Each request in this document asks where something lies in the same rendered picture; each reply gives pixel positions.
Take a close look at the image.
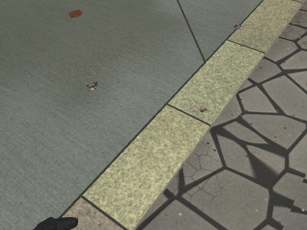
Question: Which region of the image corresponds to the left robot hand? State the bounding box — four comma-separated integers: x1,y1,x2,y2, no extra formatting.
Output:
33,217,79,230

